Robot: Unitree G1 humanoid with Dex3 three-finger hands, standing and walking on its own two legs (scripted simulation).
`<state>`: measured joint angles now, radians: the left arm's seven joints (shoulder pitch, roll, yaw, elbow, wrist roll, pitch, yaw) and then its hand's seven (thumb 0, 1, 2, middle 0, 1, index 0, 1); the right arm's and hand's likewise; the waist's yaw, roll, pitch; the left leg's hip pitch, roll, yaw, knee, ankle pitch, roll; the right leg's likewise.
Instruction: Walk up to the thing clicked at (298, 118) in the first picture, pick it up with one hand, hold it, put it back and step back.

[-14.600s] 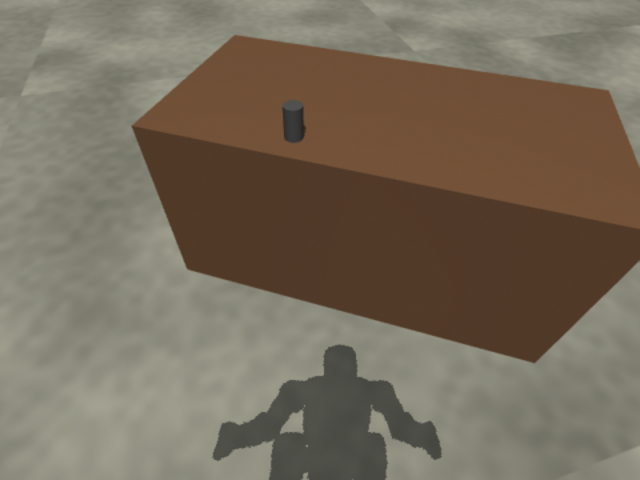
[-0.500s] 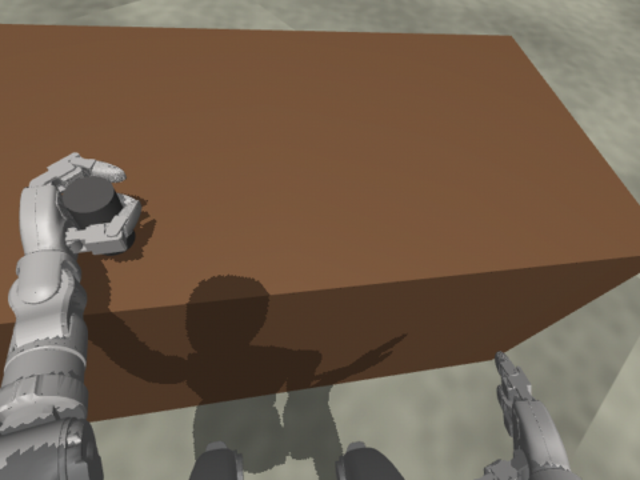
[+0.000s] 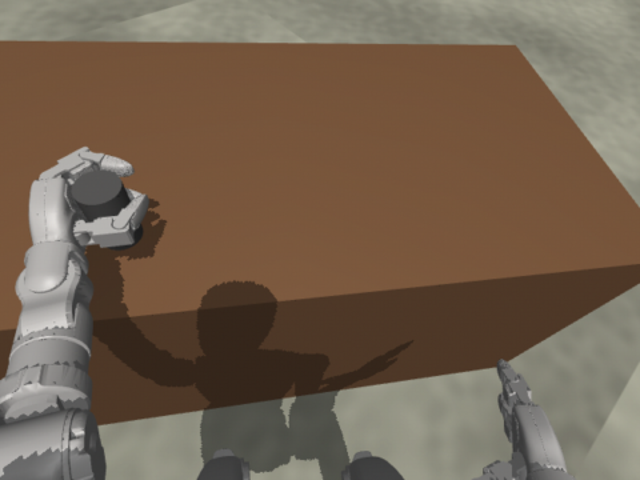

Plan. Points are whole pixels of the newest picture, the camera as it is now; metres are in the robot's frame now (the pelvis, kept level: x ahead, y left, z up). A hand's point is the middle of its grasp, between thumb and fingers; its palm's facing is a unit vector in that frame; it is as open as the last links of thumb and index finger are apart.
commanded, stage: lift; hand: left
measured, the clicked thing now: (110, 212) +0.45 +0.22 +0.06
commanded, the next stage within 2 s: hold in 1.32 s
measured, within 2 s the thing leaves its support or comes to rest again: neither
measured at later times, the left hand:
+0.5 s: hand (115, 189) +0.42 +0.19 +0.13, palm faces +0.15 -0.99 -0.02, open 6.9 cm
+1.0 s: hand (99, 195) +0.36 +0.17 +0.19, palm faces +0.17 -0.98 -0.02, open 6.9 cm
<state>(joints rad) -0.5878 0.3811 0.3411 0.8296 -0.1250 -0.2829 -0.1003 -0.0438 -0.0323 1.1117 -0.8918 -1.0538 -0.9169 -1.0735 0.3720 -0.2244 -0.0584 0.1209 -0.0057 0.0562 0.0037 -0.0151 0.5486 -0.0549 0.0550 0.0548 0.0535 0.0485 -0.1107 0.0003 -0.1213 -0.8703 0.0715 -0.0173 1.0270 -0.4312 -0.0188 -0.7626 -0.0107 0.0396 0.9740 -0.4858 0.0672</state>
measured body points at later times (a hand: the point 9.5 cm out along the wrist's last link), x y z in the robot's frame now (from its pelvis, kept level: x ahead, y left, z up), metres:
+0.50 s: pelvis +0.02 +0.00 +0.02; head +0.05 +0.00 +0.47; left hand +0.41 +0.25 +0.13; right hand +0.17 -0.27 -0.01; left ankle +0.03 +0.13 -0.67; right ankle -0.01 -0.17 -0.67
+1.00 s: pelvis +0.00 -0.02 +0.04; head +0.00 -0.03 +0.49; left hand +0.34 +0.23 +0.19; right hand +0.17 -0.28 -0.01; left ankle +0.03 +0.13 -0.67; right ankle -0.01 -0.17 -0.67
